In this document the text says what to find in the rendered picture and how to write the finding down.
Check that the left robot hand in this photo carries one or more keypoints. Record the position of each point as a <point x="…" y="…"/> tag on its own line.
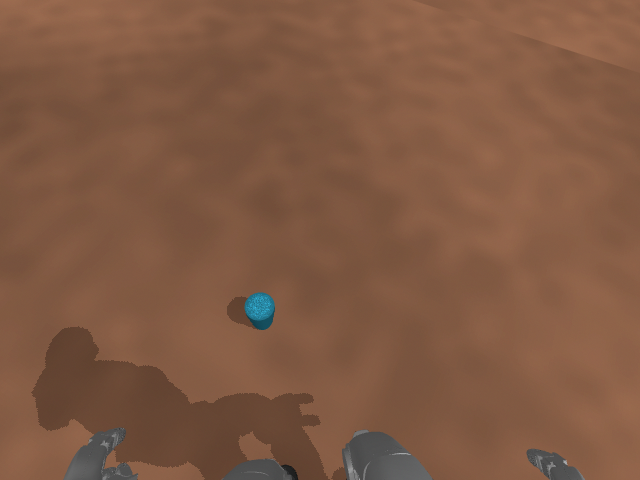
<point x="89" y="461"/>

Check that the right robot hand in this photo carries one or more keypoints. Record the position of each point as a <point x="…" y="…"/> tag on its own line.
<point x="553" y="465"/>

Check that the cup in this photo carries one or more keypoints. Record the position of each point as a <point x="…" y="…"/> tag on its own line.
<point x="260" y="309"/>

